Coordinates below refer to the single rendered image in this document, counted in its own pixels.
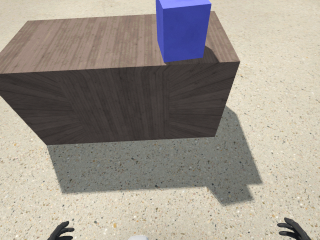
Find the carton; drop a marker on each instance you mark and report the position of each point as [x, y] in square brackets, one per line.
[182, 27]

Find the left robot hand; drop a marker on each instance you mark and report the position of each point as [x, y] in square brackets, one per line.
[60, 229]

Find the right robot hand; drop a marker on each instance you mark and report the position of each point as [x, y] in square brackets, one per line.
[298, 233]

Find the pedestal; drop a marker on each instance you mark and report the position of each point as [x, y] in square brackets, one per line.
[103, 79]

